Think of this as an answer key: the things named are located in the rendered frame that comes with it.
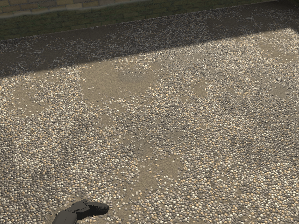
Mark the robot left hand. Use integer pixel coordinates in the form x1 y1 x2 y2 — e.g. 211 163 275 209
51 199 109 224

